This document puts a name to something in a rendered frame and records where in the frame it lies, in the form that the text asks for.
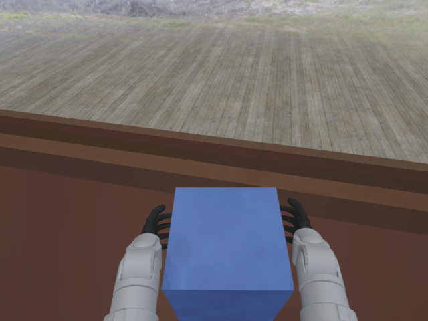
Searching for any right robot hand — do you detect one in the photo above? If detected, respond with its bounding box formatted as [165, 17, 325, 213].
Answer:
[280, 197, 312, 244]

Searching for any left robot hand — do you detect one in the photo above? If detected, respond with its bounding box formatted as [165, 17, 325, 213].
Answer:
[141, 205, 172, 250]

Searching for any carton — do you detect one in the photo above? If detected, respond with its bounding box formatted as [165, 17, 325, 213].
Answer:
[161, 187, 294, 321]

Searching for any right robot forearm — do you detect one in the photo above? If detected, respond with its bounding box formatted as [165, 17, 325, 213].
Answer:
[292, 228, 358, 321]

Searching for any left robot forearm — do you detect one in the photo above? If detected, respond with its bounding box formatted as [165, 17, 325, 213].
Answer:
[104, 233, 162, 321]

